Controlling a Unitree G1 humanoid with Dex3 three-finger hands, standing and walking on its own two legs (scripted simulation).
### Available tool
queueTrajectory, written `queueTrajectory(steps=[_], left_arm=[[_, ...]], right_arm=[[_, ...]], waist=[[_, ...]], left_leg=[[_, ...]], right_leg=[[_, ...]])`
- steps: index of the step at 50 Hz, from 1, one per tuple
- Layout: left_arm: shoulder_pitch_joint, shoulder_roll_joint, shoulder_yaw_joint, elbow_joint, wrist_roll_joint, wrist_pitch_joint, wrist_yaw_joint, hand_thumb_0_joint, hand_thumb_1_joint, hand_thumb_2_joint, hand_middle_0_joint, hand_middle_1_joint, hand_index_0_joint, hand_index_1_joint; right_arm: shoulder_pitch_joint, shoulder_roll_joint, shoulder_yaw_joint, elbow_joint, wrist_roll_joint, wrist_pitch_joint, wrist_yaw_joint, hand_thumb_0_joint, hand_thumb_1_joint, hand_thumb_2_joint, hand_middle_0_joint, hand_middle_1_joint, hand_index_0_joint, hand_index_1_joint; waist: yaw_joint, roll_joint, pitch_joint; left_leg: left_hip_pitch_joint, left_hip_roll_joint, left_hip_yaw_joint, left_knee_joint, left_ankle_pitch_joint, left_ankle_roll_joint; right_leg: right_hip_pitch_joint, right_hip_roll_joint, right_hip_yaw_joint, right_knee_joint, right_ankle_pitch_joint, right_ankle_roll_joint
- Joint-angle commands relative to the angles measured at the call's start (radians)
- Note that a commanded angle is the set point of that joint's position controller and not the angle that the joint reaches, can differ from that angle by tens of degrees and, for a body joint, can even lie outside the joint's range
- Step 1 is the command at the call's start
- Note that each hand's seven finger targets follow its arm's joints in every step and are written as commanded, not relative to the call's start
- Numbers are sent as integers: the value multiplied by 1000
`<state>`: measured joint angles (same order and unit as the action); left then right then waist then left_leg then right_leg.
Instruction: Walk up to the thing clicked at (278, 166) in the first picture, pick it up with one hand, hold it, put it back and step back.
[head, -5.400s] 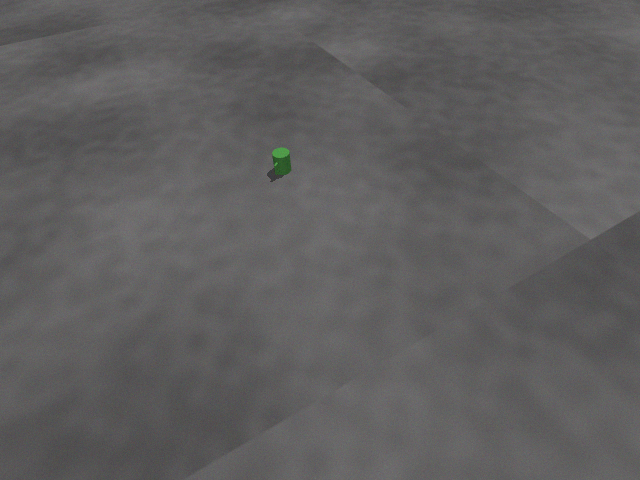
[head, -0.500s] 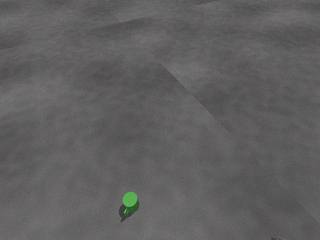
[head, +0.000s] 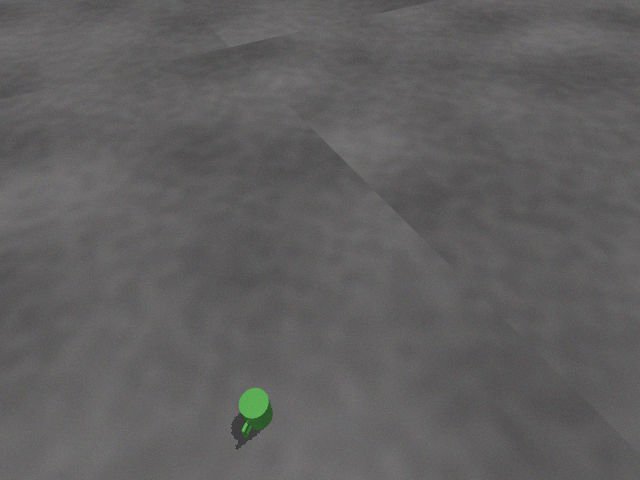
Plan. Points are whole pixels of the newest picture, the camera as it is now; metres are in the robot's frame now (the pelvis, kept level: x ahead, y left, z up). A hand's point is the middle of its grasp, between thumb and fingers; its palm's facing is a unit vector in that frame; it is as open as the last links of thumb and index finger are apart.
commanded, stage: walk up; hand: left
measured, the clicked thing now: (253, 414) +0.44 +0.24 -0.73
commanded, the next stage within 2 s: stand in 0.08 s
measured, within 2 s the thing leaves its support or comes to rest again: neither
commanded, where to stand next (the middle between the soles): +0.07 -0.01 m, yaw +0 degrees
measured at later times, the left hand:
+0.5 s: hand out of the picture +0.10 +0.25 -0.16, palm faces -0.02 -0.94 -0.34, open 7.4 cm
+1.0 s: hand out of the picture +0.12 +0.24 -0.16, palm faces -0.03 -0.94 -0.34, open 7.4 cm
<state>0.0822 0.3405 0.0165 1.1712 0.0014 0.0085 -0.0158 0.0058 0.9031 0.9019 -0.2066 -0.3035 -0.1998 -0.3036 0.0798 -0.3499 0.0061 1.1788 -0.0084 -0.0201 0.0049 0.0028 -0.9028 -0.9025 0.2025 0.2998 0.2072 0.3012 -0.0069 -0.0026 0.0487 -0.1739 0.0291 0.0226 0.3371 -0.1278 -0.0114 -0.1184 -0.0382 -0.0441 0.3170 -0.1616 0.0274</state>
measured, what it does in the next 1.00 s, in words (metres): stands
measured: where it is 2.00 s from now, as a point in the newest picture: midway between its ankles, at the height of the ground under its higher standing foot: outside the picture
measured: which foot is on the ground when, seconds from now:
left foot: down 0.00-1.00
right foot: down 0.00-1.00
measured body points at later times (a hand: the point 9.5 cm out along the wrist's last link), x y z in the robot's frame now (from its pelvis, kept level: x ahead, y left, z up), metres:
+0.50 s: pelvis +0.02 +0.00 +0.00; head +0.04 +0.00 +0.45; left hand +0.10 +0.30 -0.13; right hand +0.10 -0.30 -0.13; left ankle +0.04 +0.12 -0.75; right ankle +0.01 -0.14 -0.75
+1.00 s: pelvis +0.03 -0.01 +0.00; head +0.04 +0.00 +0.45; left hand +0.12 +0.29 -0.13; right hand +0.12 -0.31 -0.13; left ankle +0.04 +0.12 -0.75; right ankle +0.01 -0.14 -0.75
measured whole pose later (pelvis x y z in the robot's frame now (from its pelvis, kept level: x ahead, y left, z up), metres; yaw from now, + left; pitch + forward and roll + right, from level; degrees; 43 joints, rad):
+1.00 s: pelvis +0.03 -0.01 +0.00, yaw +0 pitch -2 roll +0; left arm 0.09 0.35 0.00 1.13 0.01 -0.01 0.00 0.01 0.90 0.90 -0.21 -0.30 -0.20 -0.30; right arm 0.08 -0.35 0.00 1.15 -0.01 -0.01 0.01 0.00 -0.90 -0.90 0.20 0.30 0.21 0.30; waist -0.01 0.00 0.04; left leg -0.11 0.03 0.03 0.32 -0.17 -0.02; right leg -0.06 -0.03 -0.04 0.29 -0.20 0.02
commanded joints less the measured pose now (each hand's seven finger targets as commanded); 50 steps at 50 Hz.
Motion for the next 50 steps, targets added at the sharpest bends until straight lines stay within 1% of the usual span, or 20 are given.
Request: queueTrajectory(steps=[1, 3, 4, 6, 7, 10, 11, 12, 13, 18, 21, 26, 29, 32, 33, 36, 39, 42, 44, 50], left_arm=[[-49, 209, 40, -63, 5, -23, 8, 0, 900, 900, -200, -300, -200, -300], [-35, 205, 39, -62, 1, -23, 8, 0, 900, 900, -200, -300, -200, -300], [-33, 209, 34, -72, 10, -28, 10, 0, 900, 900, -200, -300, -200, -300], [-39, 213, 32, -74, 12, -31, 12, 0, 900, 900, -200, -300, -200, -300], [-32, 213, 31, -76, 12, -34, 13, 0, 900, 900, -200, -300, -200, -300], [-32, 213, 28, -79, 11, -35, 14, 0, 900, 900, -200, -300, -200, -300], [-32, 216, 28, -84, 11, -36, 16, 0, 900, 900, -200, -300, -200, -300], [-26, 209, 25, -85, 10, -38, 15, 0, 900, 900, -200, -300, -200, -300], [-23, 217, 27, -87, 12, -39, 16, 0, 900, 900, -200, -300, -200, -300], [-20, 218, 25, -90, 8, -42, 19, 0, 900, 900, -200, -300, -200, -300], [-16, 216, 26, -86, 6, -39, 18, 0, 900, 900, -200, -300, -200, -300], [-10, 215, 25, -91, 8, -38, 20, 0, 900, 900, -200, -300, -200, -300], [-13, 218, 26, -92, 4, -38, 21, 0, 900, 900, -200, -300, -200, -300], [-18, 220, 26, -96, 9, -37, 24, 0, 900, 900, -200, -300, -200, -300], [-25, 222, 27, -94, 4, -36, 24, 0, 900, 900, -200, -300, -200, -300], [-20, 224, 26, -96, 6, -38, 25, 0, 900, 900, -200, -300, -200, -300], [-20, 222, 26, -101, 9, -40, 26, 0, 900, 900, -200, -300, -200, -300], [-20, 225, 27, -100, 6, -40, 27, 0, 900, 900, -200, -300, -200, -300], [-26, 219, 25, -104, 8, -40, 25, 0, 900, 900, -200, -300, -200, -300], [-16, 224, 25, -104, 8, -41, 27, 0, 900, 900, -200, -300, -200, -300]], right_arm=[[-53, -218, -41, -63, 2, -21, -11, 0, -900, -900, 200, 300, 200, 300], [-58, -216, -42, -66, 4, -21, -11, 0, -900, -900, 200, 300, 200, 300], [-46, -220, -45, -71, -4, -14, -11, 0, -900, -900, 200, 300, 200, 300], [-50, -208, -43, -75, -5, -11, -8, 0, -900, -900, 200, 300, 200, 300], [-51, -218, -46, -76, -4, -9, -8, 0, -900, -900, 200, 300, 200, 300], [-46, -214, -46, -79, -2, -8, -6, 0, -900, -900, 200, 300, 200, 300], [-46, -216, -48, -81, -4, -9, -5, 0, -900, -900, 200, 300, 200, 300], [-40, -216, -46, -78, -2, -8, -5, 0, -900, -900, 200, 300, 200, 300], [-47, -216, -47, -83, -2, -9, -5, 0, -900, -900, 200, 300, 200, 300], [-48, -217, -48, -83, -2, -12, -6, 0, -900, -900, 200, 300, 200, 300], [-47, -216, -46, -81, -1, -11, -7, 0, -900, -900, 200, 300, 200, 300], [-43, -214, -46, -84, -1, -12, -9, 0, -900, -900, 200, 300, 200, 300], [-51, -216, -44, -82, 1, -13, -10, 0, -900, -900, 200, 300, 200, 300], [-43, -213, -46, -85, -1, -11, -12, 0, -900, -900, 200, 300, 200, 300], [-49, -210, -44, -83, 1, -10, -11, 0, -900, -900, 200, 300, 200, 300], [-49, -208, -46, -85, 0, -8, -9, 0, -900, -900, 200, 300, 200, 300], [-55, -216, -48, -88, 0, -8, -11, 0, -900, -900, 200, 300, 200, 300], [-49, -211, -48, -89, 0, -6, -10, 0, -900, -900, 200, 300, 200, 300], [-50, -212, -47, -90, 0, -5, -11, 0, -900, -900, 200, 300, 200, 300], [-50, -211, -47, -94, 1, -7, -11, 0, -900, -900, 200, 300, 200, 300]], waist=[[1, 0, -85], [7, 10, -83], [1, 31, -87], [-2, 15, -60], [1, 19, -78], [-4, 1, -55], [-3, 3, -68], [-2, 7, -60], [-2, 1, -71], [4, -3, -104], [3, 10, -90], [4, 2, -112], [7, 5, -106], [2, -5, -110], [2, -6, -89], [1, -11, -90], [3, 1, -106], [2, 0, -102], [1, 3, -90], [2, 2, -107]], left_leg=[[10, 110, -112, -77, -26, 26], [25, 113, -113, -78, -2, 23], [24, 108, -106, -82, -47, 19], [11, 105, -112, -87, -66, 15], [28, 108, -110, -77, -61, 22], [29, 105, -109, -77, -61, 18], [35, 106, -109, -70, -26, 18], [29, 104, -108, -71, -39, 21], [41, 104, -107, -65, -21, 21], [69, 115, -102, -48, 123, 24], [63, 109, -96, -58, 105, 19], [95, 116, -88, -44, 179, 21], [101, 119, -91, -48, 208, 17], [105, 120, -85, -47, 205, 18], [92, 117, -88, -55, 196, 14], [96, 117, -86, -53, 170, 15], [111, 120, -81, -44, 200, 17], [108, 122, -82, -45, 192, 19], [94, 115, -76, -50, 161, 17], [120, 123, -76, -41, 210, 20]], right_leg=[[4, -102, 95, -58, 22, -40], [-4, -101, 92, -58, 26, -37], [-1, -105, 98, -67, -17, -34], [-24, -99, 91, -66, -57, -33], [-20, -105, 97, -70, -40, -32], [-46, -102, 95, -69, -64, -32], [-37, -104, 96, -66, -43, -33], [-36, -105, 94, -71, -38, -32], [-32, -105, 94, -66, -24, -32], [12, -111, 87, -50, 76, -30], [18, -110, 87, -50, 73, -31], [35, -113, 81, -39, 148, -32], [32, -110, 77, -38, 153, -29], [40, -113, 79, -40, 168, -31], [34, -108, 77, -44, 148, -30], [34, -110, 79, -55, 132, -29], [43, -114, 80, -53, 183, -30], [50, -114, 78, -52, 173, -31], [46, -115, 84, -66, 156, -31], [56, -116, 80, -55, 203, -33]])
